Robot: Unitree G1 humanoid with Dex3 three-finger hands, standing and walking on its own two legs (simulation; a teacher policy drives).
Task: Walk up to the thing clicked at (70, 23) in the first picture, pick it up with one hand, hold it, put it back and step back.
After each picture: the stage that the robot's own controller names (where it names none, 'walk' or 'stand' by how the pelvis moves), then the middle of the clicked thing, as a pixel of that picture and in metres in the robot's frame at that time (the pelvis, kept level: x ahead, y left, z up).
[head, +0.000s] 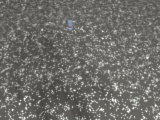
stand; (70, 25) +1.66 +0.13 -0.72
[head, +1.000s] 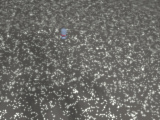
walk; (63, 33) +1.54 +0.14 -0.71
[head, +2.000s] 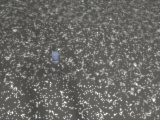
walk; (55, 57) +1.05 +0.19 -0.72
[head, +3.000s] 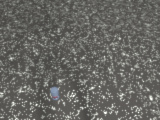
walk; (54, 93) +0.69 +0.21 -0.71
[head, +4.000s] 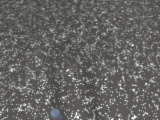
stand; (56, 115) +0.45 +0.23 -0.70
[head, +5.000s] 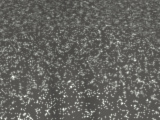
stand; out of the picture +0.41 +0.20 -0.72
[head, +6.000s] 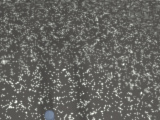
stand; (49, 117) +0.39 +0.17 -0.70
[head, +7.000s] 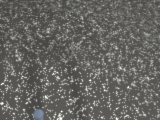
stand; (38, 116) +0.41 +0.20 -0.68
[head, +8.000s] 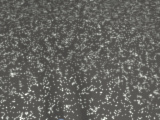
stand; out of the picture +0.39 +0.13 -0.70
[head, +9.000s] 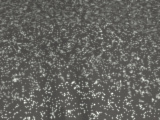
stand; out of the picture +0.37 +0.14 -0.72
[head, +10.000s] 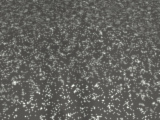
stand; out of the picture +0.35 +0.14 -0.73
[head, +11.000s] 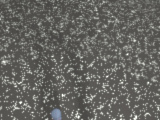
go down; (56, 115) +0.37 +0.14 -0.68
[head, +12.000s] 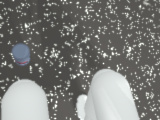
go down; (21, 55) +0.46 +0.16 -0.29
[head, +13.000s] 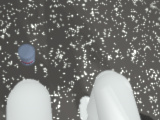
close in; (27, 55) +0.46 +0.15 -0.30
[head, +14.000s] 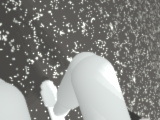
close in; out of the picture +0.46 +0.19 -0.24
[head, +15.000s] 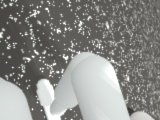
close; out of the picture +0.45 +0.20 -0.24
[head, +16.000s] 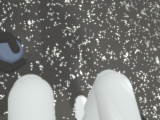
lift; (9, 54) +0.39 +0.21 -0.13
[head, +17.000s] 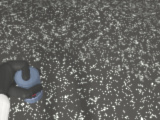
hold; (30, 85) +0.32 +0.17 +0.02
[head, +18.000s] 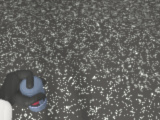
hold; (34, 94) +0.31 +0.16 +0.00
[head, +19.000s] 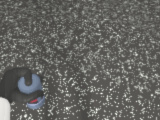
hold; (32, 92) +0.31 +0.17 +0.00
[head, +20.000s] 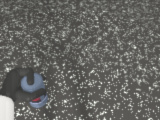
crouch; (35, 91) +0.32 +0.16 -0.02
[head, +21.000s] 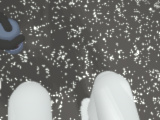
lower; (10, 37) +0.48 +0.17 -0.10
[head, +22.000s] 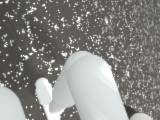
lower; out of the picture +0.46 +0.23 -0.24
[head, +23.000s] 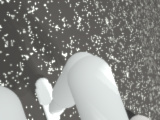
lower; out of the picture +0.46 +0.23 -0.25
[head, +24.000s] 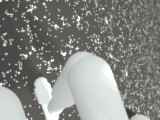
lower; out of the picture +0.47 +0.22 -0.25
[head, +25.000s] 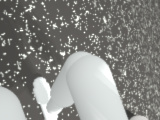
lower; out of the picture +0.47 +0.22 -0.25
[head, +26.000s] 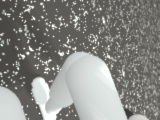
open; out of the picture +0.47 +0.21 -0.26
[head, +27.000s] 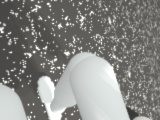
stand; out of the picture +0.46 +0.21 -0.25
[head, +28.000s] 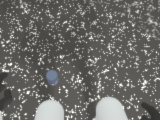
walk; (52, 77) +0.45 +0.13 -0.48
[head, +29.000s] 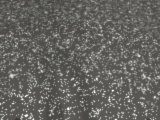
stand; out of the picture +0.39 +0.12 -0.66
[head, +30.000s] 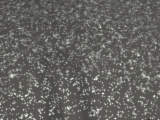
stand; out of the picture +0.39 +0.13 -0.66
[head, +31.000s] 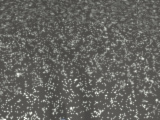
stand; out of the picture +0.40 +0.13 -0.69
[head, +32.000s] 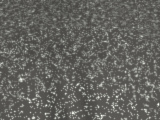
stand; out of the picture +0.39 +0.13 -0.72
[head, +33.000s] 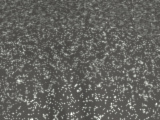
stand; out of the picture +0.38 +0.14 -0.73
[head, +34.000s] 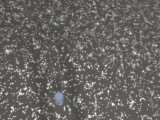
walk; (58, 98) +0.48 +0.09 -0.71
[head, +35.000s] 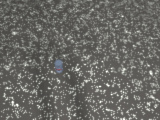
walk; (58, 66) +0.81 +0.19 -0.70
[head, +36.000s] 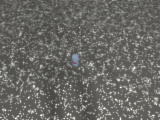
walk; (75, 60) +1.05 +0.12 -0.71
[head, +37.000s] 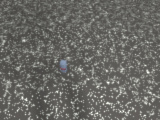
stand; (63, 66) +0.99 +0.16 -0.73
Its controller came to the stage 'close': yes
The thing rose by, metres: 0.71
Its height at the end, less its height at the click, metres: +0.00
